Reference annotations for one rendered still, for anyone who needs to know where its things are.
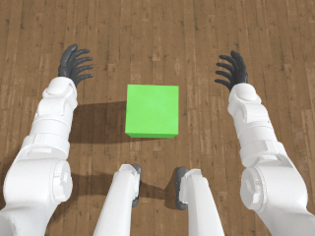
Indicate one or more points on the left robot thigh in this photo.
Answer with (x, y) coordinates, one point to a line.
(115, 216)

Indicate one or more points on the robot left upper arm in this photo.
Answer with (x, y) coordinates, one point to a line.
(34, 188)

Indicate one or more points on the right robot hand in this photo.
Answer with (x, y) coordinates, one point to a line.
(237, 75)

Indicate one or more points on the right robot thigh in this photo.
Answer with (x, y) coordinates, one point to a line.
(203, 216)

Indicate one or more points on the carton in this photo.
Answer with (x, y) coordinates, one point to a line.
(152, 111)

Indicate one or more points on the robot right upper arm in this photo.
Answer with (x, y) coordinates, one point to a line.
(278, 195)

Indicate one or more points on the robot thigh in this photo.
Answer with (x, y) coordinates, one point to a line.
(115, 216)
(203, 216)

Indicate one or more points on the robot right forearm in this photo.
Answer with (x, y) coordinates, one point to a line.
(258, 142)

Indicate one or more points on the left robot hand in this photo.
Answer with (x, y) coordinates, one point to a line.
(68, 64)

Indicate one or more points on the robot left forearm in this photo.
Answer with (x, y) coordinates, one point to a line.
(51, 125)

